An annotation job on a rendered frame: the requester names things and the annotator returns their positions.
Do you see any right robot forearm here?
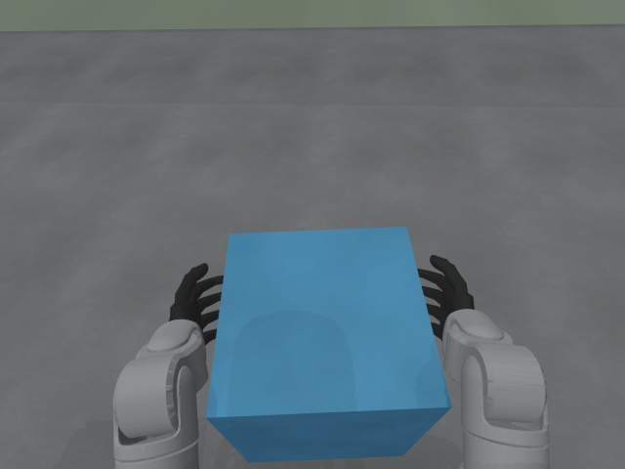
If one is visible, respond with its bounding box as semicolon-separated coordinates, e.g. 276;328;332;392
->
442;309;550;469

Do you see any right robot hand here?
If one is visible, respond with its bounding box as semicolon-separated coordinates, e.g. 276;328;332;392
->
417;255;475;342

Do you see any carton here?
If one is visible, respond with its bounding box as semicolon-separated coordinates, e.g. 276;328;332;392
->
206;227;452;462

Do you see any left robot hand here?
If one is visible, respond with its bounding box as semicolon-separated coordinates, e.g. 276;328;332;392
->
169;263;224;346

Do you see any left robot forearm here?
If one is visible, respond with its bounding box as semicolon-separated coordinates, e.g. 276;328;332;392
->
113;320;208;469

